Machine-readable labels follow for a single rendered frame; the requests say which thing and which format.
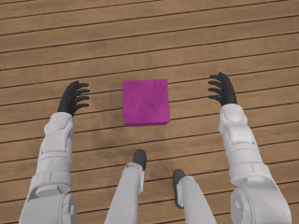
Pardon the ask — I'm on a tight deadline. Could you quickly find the carton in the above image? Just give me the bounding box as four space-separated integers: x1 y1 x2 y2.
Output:
122 78 170 127

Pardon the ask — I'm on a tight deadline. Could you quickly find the right robot foot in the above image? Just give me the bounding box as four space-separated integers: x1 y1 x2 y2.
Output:
173 169 186 209

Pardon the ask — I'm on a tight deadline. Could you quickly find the robot right hand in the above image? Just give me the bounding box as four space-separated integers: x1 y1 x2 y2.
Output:
208 72 237 106

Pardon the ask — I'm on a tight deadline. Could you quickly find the robot right forearm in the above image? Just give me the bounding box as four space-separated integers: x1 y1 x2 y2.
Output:
218 104 292 223

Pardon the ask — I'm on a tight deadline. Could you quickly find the robot right upper arm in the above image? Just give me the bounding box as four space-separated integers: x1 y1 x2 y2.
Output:
230 187 292 224

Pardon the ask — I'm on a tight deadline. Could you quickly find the left robot shin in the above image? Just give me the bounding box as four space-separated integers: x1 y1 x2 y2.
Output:
122 162 143 172

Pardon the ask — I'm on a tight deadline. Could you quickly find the robot left upper arm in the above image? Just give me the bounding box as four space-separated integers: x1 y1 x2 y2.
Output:
21 193 78 224

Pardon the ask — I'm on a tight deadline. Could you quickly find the robot left forearm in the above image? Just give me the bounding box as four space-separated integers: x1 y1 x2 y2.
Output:
19 112 75 224

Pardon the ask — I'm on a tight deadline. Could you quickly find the robot left hand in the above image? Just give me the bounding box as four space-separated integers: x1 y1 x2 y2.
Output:
57 80 90 117

